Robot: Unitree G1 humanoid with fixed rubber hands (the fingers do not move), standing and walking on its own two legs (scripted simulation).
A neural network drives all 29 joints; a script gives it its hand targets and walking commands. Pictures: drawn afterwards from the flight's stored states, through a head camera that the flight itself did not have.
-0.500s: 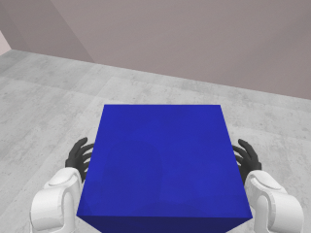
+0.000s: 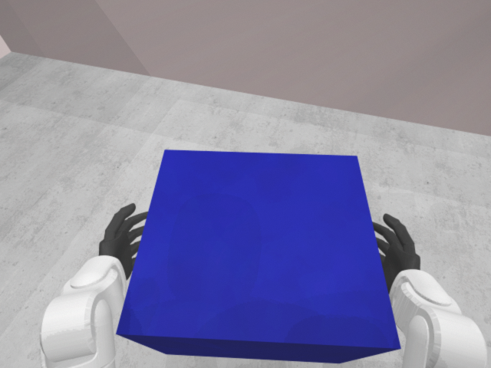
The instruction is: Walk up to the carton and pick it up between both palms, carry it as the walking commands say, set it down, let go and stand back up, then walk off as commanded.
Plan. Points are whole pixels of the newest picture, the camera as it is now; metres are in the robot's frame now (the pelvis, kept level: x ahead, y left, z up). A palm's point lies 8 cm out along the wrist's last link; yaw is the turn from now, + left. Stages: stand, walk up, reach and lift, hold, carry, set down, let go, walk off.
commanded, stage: carry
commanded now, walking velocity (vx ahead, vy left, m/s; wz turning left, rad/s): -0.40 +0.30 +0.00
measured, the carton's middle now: (255, 261) +0.28 +0.00 +0.02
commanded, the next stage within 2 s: none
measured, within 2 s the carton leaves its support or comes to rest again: neither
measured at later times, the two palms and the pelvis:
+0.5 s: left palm out of the picture +0.16 +0.33 +0.07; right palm (299, 361) +0.13 -0.05 +0.08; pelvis -0.09 +0.15 +0.00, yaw -3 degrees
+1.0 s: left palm out of the picture -0.02 +0.51 +0.06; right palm out of the picture -0.06 +0.12 +0.08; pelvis -0.28 +0.34 -0.01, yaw -5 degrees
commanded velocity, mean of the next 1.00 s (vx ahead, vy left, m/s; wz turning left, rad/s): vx -0.40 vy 0.30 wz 0.00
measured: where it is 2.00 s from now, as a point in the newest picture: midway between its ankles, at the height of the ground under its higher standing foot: outside the picture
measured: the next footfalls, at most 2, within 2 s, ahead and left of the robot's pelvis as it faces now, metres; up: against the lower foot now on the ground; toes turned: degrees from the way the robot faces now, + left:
left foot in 0.34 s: +0.03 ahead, +0.26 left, +0.00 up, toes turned +0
right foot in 0.60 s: -0.12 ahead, +0.07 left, +0.00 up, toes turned -12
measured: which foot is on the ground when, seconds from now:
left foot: down 0.00-0.00, up 0.02-0.32, down 0.34-0.60, up 0.62-0.94, down 0.96-1.00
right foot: down 0.00-0.34, up 0.36-0.58, down 0.60-0.96, up 0.98-1.00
